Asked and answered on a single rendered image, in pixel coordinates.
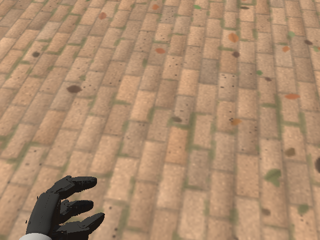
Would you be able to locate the robot left hand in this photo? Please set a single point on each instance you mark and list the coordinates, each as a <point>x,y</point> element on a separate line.
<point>49,211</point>

